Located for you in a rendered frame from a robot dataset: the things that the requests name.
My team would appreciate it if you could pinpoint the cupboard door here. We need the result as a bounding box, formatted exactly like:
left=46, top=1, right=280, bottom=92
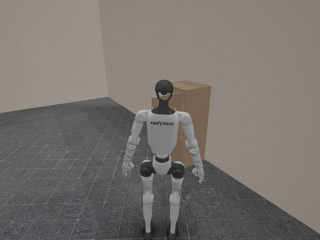
left=151, top=92, right=183, bottom=142

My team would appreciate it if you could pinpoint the robot right thigh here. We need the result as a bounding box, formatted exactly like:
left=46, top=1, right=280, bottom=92
left=169, top=161, right=185, bottom=207

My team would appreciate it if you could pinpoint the right robot shin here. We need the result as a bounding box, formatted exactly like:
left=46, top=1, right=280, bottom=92
left=170, top=195, right=181, bottom=233

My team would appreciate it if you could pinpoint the left robot upper arm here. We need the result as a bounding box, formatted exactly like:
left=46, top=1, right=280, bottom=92
left=129, top=110, right=149, bottom=146

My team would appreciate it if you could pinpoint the right robot upper arm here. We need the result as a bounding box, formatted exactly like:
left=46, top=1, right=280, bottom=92
left=178, top=111, right=197, bottom=149

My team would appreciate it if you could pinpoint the right robot forearm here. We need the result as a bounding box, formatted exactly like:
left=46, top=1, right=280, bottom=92
left=189, top=139, right=203, bottom=169

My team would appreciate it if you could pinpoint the left robot forearm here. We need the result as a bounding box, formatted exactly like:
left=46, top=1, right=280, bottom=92
left=124, top=135, right=136, bottom=163

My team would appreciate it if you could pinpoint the robot right hand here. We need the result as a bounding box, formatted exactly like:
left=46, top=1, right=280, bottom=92
left=192, top=167, right=204, bottom=184

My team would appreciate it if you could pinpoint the robot left hand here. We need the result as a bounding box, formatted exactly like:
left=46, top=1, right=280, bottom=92
left=122, top=162, right=134, bottom=177

